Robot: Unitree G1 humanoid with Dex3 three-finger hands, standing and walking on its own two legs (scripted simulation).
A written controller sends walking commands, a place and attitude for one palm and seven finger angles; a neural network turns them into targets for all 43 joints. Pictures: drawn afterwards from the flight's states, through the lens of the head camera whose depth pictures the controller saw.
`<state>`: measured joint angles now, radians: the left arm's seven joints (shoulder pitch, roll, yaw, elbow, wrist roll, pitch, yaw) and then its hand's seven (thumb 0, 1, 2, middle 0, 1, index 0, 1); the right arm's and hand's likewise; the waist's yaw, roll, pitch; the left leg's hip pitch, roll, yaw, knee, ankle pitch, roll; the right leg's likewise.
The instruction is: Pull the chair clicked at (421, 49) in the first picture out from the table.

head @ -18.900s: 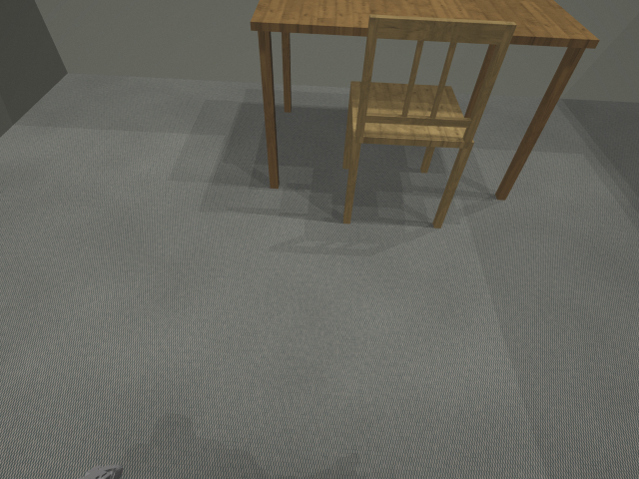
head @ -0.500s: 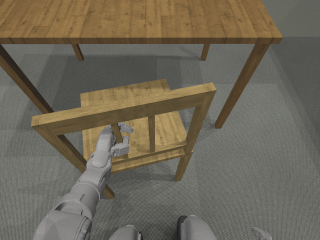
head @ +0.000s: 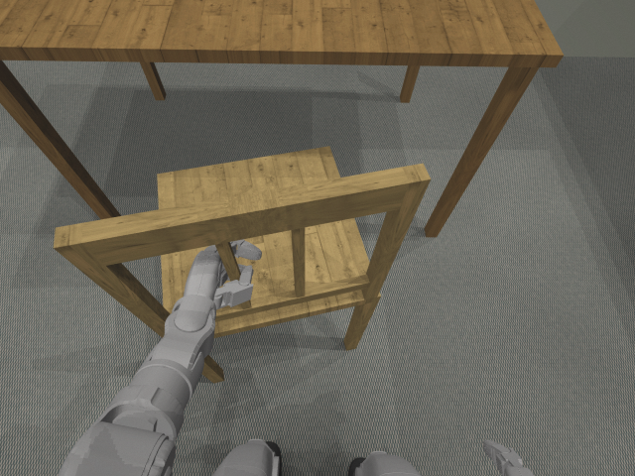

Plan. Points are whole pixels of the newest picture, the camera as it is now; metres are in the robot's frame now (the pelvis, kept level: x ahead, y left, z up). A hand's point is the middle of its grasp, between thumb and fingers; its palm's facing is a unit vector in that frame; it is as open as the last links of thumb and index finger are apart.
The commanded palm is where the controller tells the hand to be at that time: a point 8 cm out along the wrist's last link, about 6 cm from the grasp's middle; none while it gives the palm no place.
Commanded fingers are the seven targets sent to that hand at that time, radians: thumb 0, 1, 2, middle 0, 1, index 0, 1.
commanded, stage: step backward, pulling the chair out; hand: left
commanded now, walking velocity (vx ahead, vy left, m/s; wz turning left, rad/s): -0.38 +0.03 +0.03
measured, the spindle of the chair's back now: (235, 276) +0.38 +0.14 -0.09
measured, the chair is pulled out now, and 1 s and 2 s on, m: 0.24 0.43 0.63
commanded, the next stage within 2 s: stop walking, hand still on the chair in 1.24 s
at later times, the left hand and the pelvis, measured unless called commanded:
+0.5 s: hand (236, 341) +0.28 +0.12 -0.06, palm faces -0.08 -0.98 -0.17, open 4.9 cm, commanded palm +0.27 +0.17 -0.06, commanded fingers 0.00 0.90 0.90 -0.50 -1.45 -0.50 -1.45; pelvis -0.08 +0.01 +0.01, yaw -1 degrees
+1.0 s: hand (221, 435) +0.17 +0.12 -0.06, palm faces -0.05 -0.98 -0.17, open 4.9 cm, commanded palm +0.16 +0.17 -0.06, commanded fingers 0.00 0.90 0.90 -0.50 -1.45 -0.50 -1.45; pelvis -0.20 +0.00 +0.01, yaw -1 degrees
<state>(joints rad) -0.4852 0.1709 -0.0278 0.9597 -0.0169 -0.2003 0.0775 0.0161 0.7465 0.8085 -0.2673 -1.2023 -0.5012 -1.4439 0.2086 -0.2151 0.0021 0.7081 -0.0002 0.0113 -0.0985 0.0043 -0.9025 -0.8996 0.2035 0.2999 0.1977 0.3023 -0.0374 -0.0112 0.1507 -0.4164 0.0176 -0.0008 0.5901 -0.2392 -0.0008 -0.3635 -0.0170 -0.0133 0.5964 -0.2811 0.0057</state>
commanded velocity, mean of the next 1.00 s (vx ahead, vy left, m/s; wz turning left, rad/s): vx -0.38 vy -0.03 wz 0.04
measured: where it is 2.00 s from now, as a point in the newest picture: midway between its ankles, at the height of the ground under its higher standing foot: outside the picture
